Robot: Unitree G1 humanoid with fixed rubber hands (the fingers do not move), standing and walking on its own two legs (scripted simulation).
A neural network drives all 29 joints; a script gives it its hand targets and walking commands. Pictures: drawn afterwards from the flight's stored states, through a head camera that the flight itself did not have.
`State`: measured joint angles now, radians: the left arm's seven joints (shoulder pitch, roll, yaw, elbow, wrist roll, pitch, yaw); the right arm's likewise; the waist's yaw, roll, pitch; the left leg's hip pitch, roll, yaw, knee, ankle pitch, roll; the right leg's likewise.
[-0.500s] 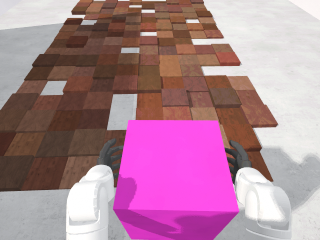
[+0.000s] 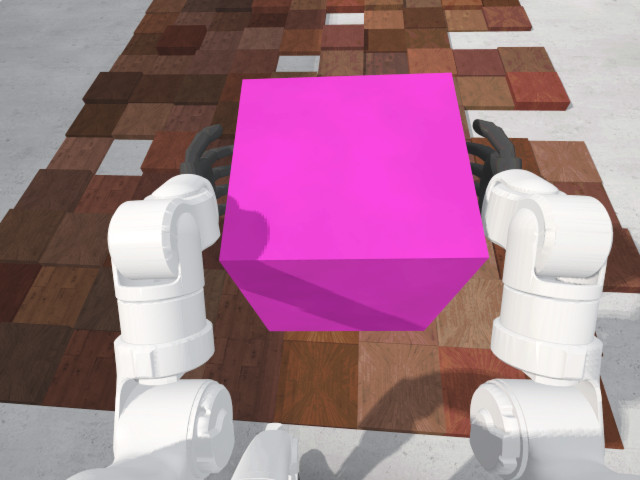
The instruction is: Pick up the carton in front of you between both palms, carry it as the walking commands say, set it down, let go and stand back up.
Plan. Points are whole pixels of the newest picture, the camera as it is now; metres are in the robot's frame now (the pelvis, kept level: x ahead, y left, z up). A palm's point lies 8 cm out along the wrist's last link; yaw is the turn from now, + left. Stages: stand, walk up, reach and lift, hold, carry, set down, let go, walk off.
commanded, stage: carry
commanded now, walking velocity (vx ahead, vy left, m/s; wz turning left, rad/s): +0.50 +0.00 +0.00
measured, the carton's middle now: (345, 222) +0.41 +0.02 +0.09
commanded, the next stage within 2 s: none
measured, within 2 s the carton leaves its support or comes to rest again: neither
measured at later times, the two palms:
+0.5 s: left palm (271, 26) +0.74 +0.15 +0.15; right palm (467, 32) +0.72 -0.15 +0.14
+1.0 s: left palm out of the picture +1.11 +0.21 +0.17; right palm out of the picture +1.09 -0.09 +0.17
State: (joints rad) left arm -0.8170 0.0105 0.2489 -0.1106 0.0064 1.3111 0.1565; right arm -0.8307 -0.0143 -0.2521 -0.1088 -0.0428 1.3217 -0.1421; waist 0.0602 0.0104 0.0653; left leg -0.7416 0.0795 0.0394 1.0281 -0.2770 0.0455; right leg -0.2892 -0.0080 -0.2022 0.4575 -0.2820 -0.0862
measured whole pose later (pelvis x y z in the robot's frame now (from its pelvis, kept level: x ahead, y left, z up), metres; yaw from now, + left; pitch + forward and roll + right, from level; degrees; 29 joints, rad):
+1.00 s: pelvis +0.72 +0.07 +0.03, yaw +0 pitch +4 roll -2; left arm -0.88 0.03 0.24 0.26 0.05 1.31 0.14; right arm -0.83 0.00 -0.31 0.20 -0.10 1.31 -0.12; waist -0.01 0.00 -0.01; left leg -0.43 -0.03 0.11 0.55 -0.20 0.13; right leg -0.44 0.00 0.01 1.22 -0.42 0.00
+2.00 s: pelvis +1.33 +0.09 +0.04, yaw +0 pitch +6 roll +1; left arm -0.70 0.00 0.23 0.13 0.06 1.25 0.13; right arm -0.66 0.00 -0.18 0.14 -0.03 1.20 -0.15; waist -0.08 -0.03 -0.08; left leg -0.26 0.00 0.09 0.53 -0.40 0.20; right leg -0.55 -0.03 -0.07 0.59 -0.21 0.01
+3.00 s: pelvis +1.98 +0.04 +0.01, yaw +0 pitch +5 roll +0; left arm -0.67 -0.06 0.23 0.11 0.10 1.18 0.13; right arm -0.67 -0.01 -0.24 0.14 -0.02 1.16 -0.14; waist -0.01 0.02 0.02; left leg -0.34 -0.03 0.00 1.15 -0.49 0.01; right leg -0.53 0.03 -0.14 0.55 -0.12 -0.08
